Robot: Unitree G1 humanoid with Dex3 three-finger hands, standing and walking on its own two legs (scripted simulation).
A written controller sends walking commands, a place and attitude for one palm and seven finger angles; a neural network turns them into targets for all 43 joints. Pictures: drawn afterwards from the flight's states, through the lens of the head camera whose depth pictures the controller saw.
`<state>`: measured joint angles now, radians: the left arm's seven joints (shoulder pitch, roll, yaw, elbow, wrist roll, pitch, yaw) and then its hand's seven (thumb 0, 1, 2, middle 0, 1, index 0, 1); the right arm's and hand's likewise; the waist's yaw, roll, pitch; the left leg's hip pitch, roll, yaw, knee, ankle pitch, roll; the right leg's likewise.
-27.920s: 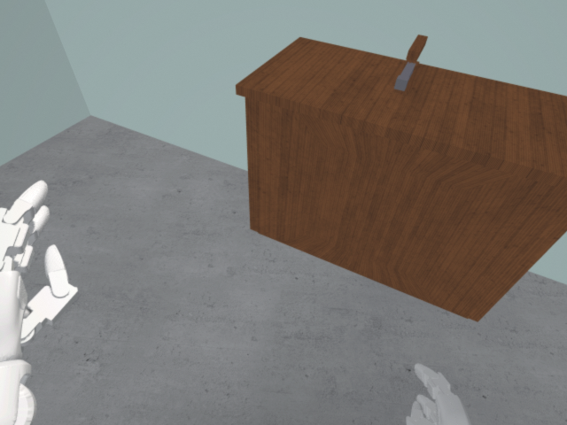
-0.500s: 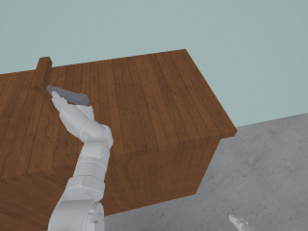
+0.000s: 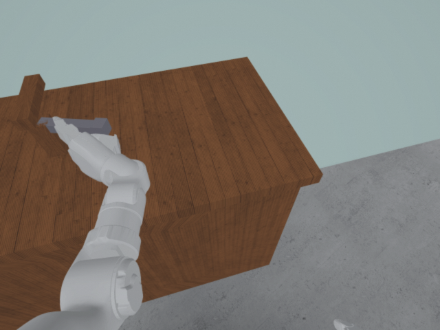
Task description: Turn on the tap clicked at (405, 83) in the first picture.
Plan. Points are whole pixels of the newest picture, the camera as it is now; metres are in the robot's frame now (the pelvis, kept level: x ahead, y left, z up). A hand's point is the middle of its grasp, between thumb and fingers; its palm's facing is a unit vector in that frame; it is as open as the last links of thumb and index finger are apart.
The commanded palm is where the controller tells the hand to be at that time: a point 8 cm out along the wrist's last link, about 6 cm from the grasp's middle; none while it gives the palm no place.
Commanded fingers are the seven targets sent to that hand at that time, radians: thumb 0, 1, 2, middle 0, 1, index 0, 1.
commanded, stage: push the lever round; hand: left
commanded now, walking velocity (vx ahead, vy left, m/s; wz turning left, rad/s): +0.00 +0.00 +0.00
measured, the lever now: (101, 128) +0.48 +0.23 +0.11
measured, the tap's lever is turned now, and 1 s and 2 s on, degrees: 69 81 81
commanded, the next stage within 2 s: lift the hand up off the lever in 0.04 s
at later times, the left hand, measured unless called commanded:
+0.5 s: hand (110, 134) +0.46 +0.20 +0.11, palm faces +0.80 -0.59 -0.10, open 7.8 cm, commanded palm +0.41 +0.22 +0.11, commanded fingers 0.00 0.90 0.90 -0.15 -0.15 -0.15 -0.15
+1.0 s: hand (111, 127) +0.46 +0.20 +0.12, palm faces +0.78 -0.62 -0.10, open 7.8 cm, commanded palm +0.41 +0.22 +0.13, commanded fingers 0.00 0.90 0.90 -0.15 -0.15 -0.15 -0.15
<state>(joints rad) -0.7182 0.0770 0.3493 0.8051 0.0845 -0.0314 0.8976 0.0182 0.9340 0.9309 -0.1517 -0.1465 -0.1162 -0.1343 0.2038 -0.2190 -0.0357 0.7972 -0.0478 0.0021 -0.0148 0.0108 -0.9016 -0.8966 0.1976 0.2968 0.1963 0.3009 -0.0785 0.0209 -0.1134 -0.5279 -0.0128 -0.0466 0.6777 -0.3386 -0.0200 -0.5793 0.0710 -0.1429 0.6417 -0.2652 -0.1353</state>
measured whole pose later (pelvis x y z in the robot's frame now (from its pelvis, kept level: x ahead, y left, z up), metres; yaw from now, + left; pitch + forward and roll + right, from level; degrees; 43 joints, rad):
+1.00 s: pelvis +0.03 +0.02 +0.01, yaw -1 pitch +9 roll +1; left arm -0.66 0.01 0.34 0.66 0.07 0.09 0.87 0.01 0.90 0.91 -0.16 -0.15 -0.15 -0.15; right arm 0.22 -0.20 -0.04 0.77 -0.06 0.00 0.02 0.01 -0.90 -0.90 0.20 0.30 0.20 0.30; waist -0.05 0.03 -0.13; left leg -0.42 -0.03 -0.02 0.61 -0.35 0.00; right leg -0.49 0.06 -0.11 0.59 -0.28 -0.11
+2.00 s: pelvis +0.01 +0.01 +0.02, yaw -1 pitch +6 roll +1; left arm -0.69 0.07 0.34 0.57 0.02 0.22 0.84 0.01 0.90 0.90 -0.15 -0.15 -0.15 -0.15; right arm 0.17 -0.22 -0.03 0.80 -0.02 -0.01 -0.03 0.01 -0.90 -0.90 0.20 0.30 0.20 0.30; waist -0.03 0.04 -0.09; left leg -0.34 -0.01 -0.04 0.52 -0.29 -0.02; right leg -0.39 0.08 -0.12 0.49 -0.22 -0.13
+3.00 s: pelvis +0.01 +0.02 +0.02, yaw -4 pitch -5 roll +1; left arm -0.10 0.28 0.19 0.12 -0.13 0.13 0.17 0.01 0.90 0.90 -0.17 -0.18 -0.17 -0.18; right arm 0.21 -0.23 0.01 0.67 0.05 0.04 -0.05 0.01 -0.90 -0.90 0.20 0.30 0.20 0.30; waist -0.03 0.04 0.01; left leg -0.06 -0.01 0.03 0.41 -0.26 0.00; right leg -0.15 0.09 -0.05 0.41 -0.18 -0.11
